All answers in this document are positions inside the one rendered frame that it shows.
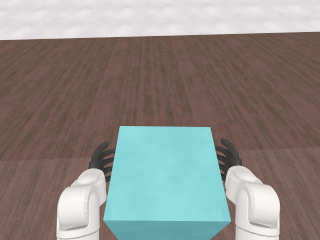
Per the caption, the robot left hand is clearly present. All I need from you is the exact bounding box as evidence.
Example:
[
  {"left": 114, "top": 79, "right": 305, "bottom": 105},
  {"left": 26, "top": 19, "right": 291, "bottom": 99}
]
[{"left": 88, "top": 142, "right": 116, "bottom": 183}]

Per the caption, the carton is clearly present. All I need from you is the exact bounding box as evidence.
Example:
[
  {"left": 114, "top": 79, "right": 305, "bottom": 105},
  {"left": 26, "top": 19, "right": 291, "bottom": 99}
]
[{"left": 103, "top": 126, "right": 231, "bottom": 240}]

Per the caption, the robot right hand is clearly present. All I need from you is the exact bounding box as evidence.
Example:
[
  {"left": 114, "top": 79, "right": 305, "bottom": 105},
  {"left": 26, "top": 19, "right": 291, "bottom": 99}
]
[{"left": 214, "top": 138, "right": 242, "bottom": 182}]

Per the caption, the robot right forearm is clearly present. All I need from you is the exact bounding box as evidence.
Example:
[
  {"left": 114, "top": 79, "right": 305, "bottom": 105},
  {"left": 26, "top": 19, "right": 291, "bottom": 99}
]
[{"left": 225, "top": 165, "right": 280, "bottom": 240}]

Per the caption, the robot left forearm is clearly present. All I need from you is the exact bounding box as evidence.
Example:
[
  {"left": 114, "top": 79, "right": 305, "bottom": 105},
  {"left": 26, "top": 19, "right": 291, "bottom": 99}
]
[{"left": 56, "top": 168, "right": 107, "bottom": 240}]

